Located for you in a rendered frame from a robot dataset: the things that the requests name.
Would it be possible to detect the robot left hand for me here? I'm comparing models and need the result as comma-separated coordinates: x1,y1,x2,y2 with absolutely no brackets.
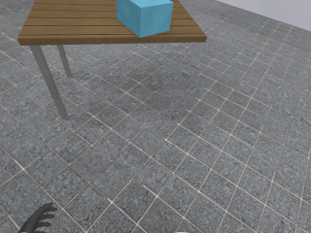
18,202,57,233

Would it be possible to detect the carton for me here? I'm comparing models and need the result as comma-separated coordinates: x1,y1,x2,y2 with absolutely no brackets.
116,0,174,38

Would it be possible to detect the table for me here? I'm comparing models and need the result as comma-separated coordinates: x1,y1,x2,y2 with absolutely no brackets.
17,0,207,120

